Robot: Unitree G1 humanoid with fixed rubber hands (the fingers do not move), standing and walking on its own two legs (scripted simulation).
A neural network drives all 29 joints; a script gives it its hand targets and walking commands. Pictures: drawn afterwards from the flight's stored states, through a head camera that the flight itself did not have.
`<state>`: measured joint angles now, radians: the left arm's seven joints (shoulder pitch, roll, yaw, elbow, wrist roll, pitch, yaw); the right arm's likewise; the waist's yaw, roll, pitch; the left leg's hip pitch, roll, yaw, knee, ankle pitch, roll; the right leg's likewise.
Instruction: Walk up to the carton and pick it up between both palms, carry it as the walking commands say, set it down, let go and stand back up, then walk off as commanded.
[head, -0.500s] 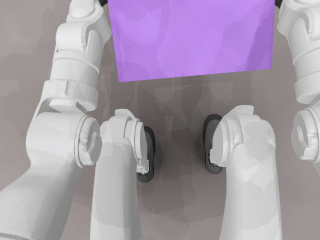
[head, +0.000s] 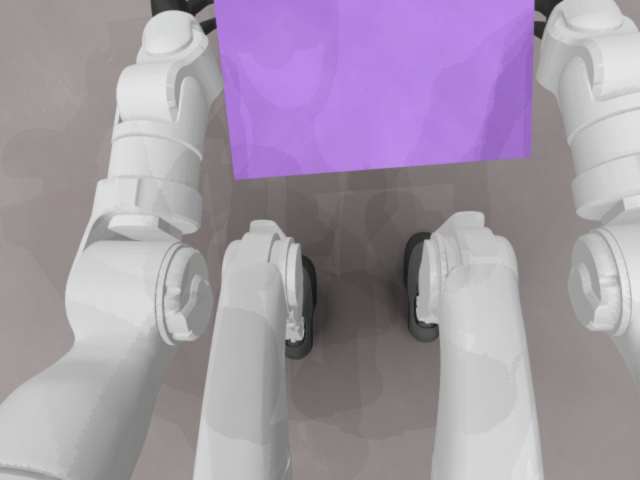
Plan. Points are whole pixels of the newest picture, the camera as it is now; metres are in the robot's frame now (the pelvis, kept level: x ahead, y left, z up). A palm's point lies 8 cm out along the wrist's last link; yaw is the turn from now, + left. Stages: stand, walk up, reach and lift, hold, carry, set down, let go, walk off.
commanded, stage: reach and lift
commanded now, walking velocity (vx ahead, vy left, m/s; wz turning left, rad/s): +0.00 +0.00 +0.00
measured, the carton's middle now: (365, 43) +0.55 -0.02 -0.17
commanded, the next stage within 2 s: none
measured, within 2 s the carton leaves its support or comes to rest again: neither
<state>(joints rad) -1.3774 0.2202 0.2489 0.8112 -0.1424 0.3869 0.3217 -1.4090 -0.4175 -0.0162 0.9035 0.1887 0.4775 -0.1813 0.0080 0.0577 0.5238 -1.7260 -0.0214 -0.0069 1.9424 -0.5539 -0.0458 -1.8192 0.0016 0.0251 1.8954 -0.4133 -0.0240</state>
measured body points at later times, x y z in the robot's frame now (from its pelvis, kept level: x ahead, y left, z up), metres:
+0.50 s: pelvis -0.01 +0.00 +0.05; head +0.29 -0.03 +0.38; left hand +0.53 +0.17 +0.00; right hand +0.53 -0.19 -0.04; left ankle +0.14 +0.14 -0.42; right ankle +0.18 -0.11 -0.42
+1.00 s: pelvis +0.00 +0.00 +0.12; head +0.27 -0.03 +0.46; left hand +0.51 +0.18 +0.07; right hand +0.52 -0.18 +0.03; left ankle +0.14 +0.14 -0.42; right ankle +0.18 -0.11 -0.42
